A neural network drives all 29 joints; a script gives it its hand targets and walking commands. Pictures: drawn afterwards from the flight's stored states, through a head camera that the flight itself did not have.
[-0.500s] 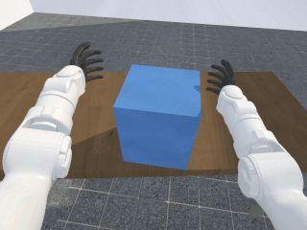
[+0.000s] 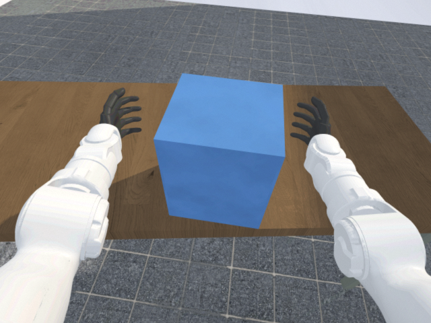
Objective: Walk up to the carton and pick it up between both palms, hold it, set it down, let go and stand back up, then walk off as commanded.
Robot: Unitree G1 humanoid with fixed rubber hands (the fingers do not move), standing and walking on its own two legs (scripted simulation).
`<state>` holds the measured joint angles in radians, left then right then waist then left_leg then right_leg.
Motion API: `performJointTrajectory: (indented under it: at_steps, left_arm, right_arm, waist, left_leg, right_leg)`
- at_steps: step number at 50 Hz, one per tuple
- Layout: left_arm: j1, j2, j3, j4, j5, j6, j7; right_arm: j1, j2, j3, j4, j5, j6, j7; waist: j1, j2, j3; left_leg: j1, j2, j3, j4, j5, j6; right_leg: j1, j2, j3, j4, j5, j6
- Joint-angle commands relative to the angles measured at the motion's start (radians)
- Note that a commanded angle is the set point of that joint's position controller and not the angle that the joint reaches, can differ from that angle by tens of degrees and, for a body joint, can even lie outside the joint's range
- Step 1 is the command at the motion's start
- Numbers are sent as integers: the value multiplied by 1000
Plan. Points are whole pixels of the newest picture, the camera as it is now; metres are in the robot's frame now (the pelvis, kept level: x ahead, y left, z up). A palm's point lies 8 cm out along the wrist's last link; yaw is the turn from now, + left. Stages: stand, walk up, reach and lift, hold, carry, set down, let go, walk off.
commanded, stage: reach and lift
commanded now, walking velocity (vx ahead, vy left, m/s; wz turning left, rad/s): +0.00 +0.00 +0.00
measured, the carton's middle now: (222, 154) +0.46 -0.06 +0.05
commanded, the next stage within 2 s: none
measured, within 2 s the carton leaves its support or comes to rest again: neither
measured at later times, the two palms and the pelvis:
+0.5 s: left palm (135, 133) +0.49 +0.12 +0.10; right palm (307, 139) +0.43 -0.22 +0.11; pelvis +0.01 +0.00 +0.00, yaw +0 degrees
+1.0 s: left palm (146, 134) +0.48 +0.10 +0.11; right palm (300, 140) +0.43 -0.21 +0.11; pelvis +0.00 +0.00 +0.00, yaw +0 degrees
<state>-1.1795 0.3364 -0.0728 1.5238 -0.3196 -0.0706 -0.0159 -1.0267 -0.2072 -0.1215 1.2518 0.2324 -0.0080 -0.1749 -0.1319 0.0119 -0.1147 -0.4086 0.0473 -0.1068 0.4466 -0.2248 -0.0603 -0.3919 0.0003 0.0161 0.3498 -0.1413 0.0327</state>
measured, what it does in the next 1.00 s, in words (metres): stands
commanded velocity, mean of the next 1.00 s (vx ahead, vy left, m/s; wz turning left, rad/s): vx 0.00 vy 0.00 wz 0.00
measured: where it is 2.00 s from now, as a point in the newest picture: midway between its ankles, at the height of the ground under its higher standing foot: outside the picture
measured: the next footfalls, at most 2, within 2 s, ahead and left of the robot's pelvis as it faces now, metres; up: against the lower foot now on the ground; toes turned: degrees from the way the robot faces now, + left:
none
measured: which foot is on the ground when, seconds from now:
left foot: down 0.00-1.00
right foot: down 0.00-1.00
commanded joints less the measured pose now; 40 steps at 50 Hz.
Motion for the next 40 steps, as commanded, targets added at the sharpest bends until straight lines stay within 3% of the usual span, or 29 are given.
performJointTrajectory:
  at_steps: [1, 9, 16, 29, 40]
  left_arm:
    - [-449, 67, -142, -116, -5, -131, -8]
    - [-444, 53, -110, -130, 20, -183, -2]
    - [-422, 3, -72, -164, 60, -199, -4]
    - [-454, -59, 49, -171, 167, -180, 38]
    - [-503, -118, 62, -211, 175, -162, 67]
  right_arm:
    - [-380, -100, 23, -105, -29, -90, 9]
    - [-375, -74, 51, -135, -10, -146, 13]
    - [-352, -29, 58, -133, -9, -170, 10]
    - [-388, 24, -26, -116, -93, -168, -18]
    - [-424, 73, -47, -125, -102, -149, -37]
  waist:
    - [-108, 64, -647]
    - [-83, 58, -766]
    - [-80, 48, -775]
    - [-84, 39, -703]
    - [-83, 45, -700]
  left_leg:
    - [201, -45, 114, 78, 345, -44]
    - [174, -59, 124, 104, 436, -45]
    - [158, -66, 133, 106, 484, -40]
    - [121, -67, 143, 80, 415, -33]
    - [126, -63, 149, 81, 386, -32]
  right_leg:
    - [28, 46, -122, 52, 355, -30]
    - [71, 43, -114, 83, 478, -19]
    - [113, 40, -105, 94, 570, -11]
    - [122, 44, -98, 84, 531, -10]
    - [97, 42, -98, 80, 480, -13]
